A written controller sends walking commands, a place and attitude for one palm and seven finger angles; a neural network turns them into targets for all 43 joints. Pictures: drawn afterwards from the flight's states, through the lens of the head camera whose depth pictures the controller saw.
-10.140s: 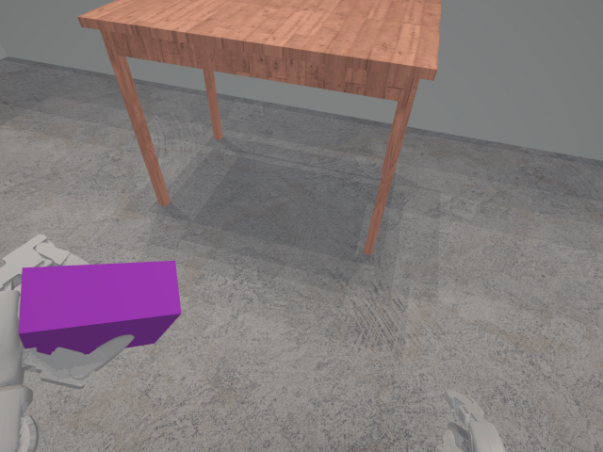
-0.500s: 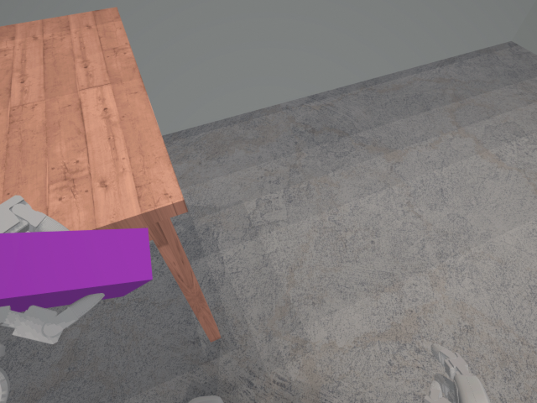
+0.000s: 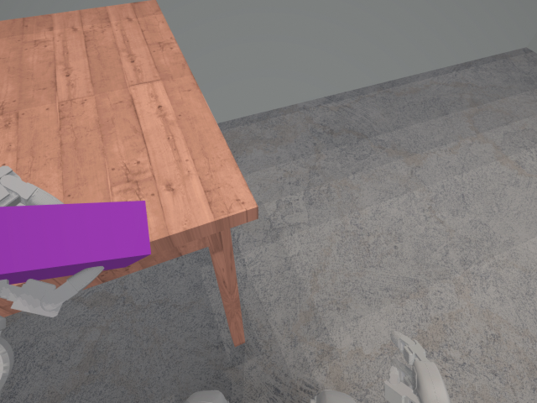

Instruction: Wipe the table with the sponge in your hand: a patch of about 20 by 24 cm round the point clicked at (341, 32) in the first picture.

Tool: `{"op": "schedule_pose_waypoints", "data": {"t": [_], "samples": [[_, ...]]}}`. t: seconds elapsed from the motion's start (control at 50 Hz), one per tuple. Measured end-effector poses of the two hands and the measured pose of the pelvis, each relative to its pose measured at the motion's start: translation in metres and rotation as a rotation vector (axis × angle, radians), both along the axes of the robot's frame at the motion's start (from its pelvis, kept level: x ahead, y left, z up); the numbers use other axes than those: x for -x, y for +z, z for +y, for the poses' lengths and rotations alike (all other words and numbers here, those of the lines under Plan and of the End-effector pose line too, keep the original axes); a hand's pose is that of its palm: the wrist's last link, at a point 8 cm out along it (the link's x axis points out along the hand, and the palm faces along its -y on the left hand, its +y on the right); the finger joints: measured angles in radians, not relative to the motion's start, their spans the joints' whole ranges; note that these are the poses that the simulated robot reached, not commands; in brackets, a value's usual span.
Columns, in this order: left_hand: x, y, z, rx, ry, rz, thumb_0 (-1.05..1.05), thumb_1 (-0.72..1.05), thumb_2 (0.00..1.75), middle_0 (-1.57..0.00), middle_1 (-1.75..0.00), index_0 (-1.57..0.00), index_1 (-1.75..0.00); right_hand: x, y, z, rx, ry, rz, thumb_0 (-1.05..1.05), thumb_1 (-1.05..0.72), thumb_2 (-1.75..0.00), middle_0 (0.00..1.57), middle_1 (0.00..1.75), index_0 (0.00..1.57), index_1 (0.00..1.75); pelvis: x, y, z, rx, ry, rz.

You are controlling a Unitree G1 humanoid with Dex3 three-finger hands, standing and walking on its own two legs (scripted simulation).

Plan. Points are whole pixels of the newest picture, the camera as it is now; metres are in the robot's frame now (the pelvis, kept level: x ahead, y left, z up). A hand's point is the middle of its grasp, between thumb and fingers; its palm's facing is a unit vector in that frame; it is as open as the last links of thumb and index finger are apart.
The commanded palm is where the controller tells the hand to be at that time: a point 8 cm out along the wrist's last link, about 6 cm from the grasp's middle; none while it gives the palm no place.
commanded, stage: shuffle to correct the standing spot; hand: left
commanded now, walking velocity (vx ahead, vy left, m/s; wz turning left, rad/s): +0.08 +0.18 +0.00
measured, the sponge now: (94, 242) +0.25 +0.21 +0.17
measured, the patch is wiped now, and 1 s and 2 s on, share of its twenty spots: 0.00 0.00 0.00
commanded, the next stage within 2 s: come to a stop and stand still in 0.40 s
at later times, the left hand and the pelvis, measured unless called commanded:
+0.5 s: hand out of the picture +0.23 +0.31 +0.20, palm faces +0.37 -0.85 -0.38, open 9.4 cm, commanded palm +0.17 +0.37 +0.20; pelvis +0.01 +0.09 +0.01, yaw +0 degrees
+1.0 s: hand out of the picture +0.23 +0.36 +0.20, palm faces +0.42 -0.85 -0.31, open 9.4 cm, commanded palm +0.18 +0.40 +0.20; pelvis +0.01 +0.12 +0.02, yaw -1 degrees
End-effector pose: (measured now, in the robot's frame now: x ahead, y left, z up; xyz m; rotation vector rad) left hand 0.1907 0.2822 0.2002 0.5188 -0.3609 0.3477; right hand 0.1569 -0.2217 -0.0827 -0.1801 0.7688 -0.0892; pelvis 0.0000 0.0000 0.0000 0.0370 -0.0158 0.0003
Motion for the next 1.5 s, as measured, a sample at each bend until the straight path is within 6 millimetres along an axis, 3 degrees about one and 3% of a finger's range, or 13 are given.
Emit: {"op": "schedule_pose_waypoints", "data": {"t": [0.16, 0.3, 0.42, 0.52, 0.64, 0.76, 0.84, 0.94, 1.1, 1.34, 1.44, 1.5], "samples": [[-0.002, 0.027, -0.009, -0.132, -0.048, 0.012, -0.01, -0.44, 1.02, -0.82, -1.35, -0.81, -1.35, 0.008, -0.011, 0.017, -0.070, -0.012, -0.008, 0.01, -0.90, -0.89, 0.21, 0.30, 0.20, 0.30, -0.006, 0.002, 0.013, 0.021, -0.010, 0.010], [0.003, 0.021, 0.033, -0.078, 0.051, 0.106, -0.01, -0.44, 1.02, -0.82, -1.35, -0.81, -1.35, 0.017, 0.001, 0.018, -0.033, -0.031, 0.070, 0.01, -0.90, -0.89, 0.20, 0.30, 0.20, 0.30, -0.010, 0.022, 0.033, -0.025, -0.017, 0.010], [0.005, 0.011, 0.051, 0.035, 0.023, 0.062, -0.02, -0.44, 1.02, -0.82, -1.35, -0.81, -1.35, 0.009, 0.017, 0.029, 0.062, -0.031, 0.045, 0.01, -0.90, -0.89, 0.20, 0.30, 0.20, 0.30, -0.011, 0.023, 0.062, -0.028, -0.001, -0.001], [0.002, 0.013, 0.078, 0.010, -0.057, -0.038, -0.02, -0.44, 1.02, -0.82, -1.35, -0.81, -1.35, -0.010, 0.021, 0.058, 0.106, -0.059, -0.037, 0.01, -0.90, -0.89, 0.20, 0.30, 0.20, 0.30, -0.011, 0.006, 0.097, 0.005, 0.006, -0.005], [0.001, 0.015, 0.119, -0.024, 0.021, -0.028, -0.02, -0.44, 1.02, -0.82, -1.35, -0.81, -1.35, -0.015, 0.027, 0.114, 0.003, -0.031, -0.081, 0.01, -0.90, -0.89, 0.20, 0.30, 0.20, 0.30, -0.005, 0.011, 0.109, 0.007, 0.002, 0.002], [0.015, 0.013, 0.114, 0.028, 0.049, -0.002, -0.01, -0.44, 1.02, -0.82, -1.35, -0.81, -1.35, -0.009, 0.020, 0.145, -0.062, 0.056, -0.074, 0.01, -0.90, -0.89, 0.21, 0.30, 0.20, 0.30, -0.004, 0.014, 0.112, 0.018, -0.008, 0.003], [0.018, 0.015, 0.109, 0.055, 0.040, 0.023, -0.01, -0.44, 1.03, -0.82, -1.35, -0.82, -1.35, -0.003, 0.017, 0.144, -0.059, 0.070, -0.044, 0.01, -0.90, -0.89, 0.21, 0.30, 0.20, 0.30, -0.006, 0.019, 0.114, 0.044, -0.011, -0.001], [0.008, 0.006, 0.117, 0.113, 0.031, 0.036, -0.01, -0.44, 1.03, -0.82, -1.35, -0.82, -1.35, 0.002, 0.018, 0.127, -0.001, 0.022, -0.021, 0.01, -0.90, -0.89, 0.21, 0.30, 0.20, 0.30, -0.009, 0.019, 0.120, 0.055, -0.022, 0.003], [-0.008, 0.007, 0.121, 0.111, 0.001, 0.045, -0.01, -0.44, 1.03, -0.82, -1.35, -0.82, -1.35, 0.003, 0.035, 0.107, 0.070, -0.049, -0.030, 0.01, -0.90, -0.89, 0.20, 0.30, 0.20, 0.30, -0.013, 0.025, 0.126, 0.040, -0.026, 0.007], [-0.006, 0.008, 0.123, 0.110, 0.011, 0.069, -0.01, -0.44, 1.03, -0.82, -1.35, -0.81, -1.35, -0.008, 0.037, 0.116, 0.045, -0.051, -0.050, 0.01, -0.90, -0.89, 0.20, 0.30, 0.20, 0.30, -0.017, 0.028, 0.129, 0.046, -0.030, 0.019], [-0.034, 0.053, 0.161, -0.067, 0.045, -0.090, -0.01, -0.44, 1.03, -0.82, -1.35, -0.82, -1.35, -0.007, 0.028, 0.125, 0.041, 0.033, 0.001, 0.01, -0.90, -0.89, 0.20, 0.30, 0.20, 0.30, 0.000, 0.025, 0.126, 0.053, -0.032, 0.017], [-0.044, 0.047, 0.164, -0.038, 0.041, -0.049, -0.01, -0.44, 1.03, -0.82, -1.35, -0.81, -1.35, -0.004, 0.027, 0.126, -0.001, -0.003, -0.016, 0.01, -0.90, -0.89, 0.21, 0.30, 0.20, 0.30, 0.003, 0.025, 0.134, 0.050, -0.064, 0.027]]}}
